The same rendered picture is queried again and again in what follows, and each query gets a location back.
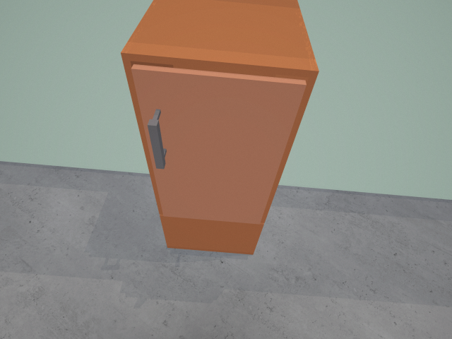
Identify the handle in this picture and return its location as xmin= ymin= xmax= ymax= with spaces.
xmin=148 ymin=109 xmax=167 ymax=169

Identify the cupboard door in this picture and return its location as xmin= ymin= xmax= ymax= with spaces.
xmin=131 ymin=64 xmax=307 ymax=224

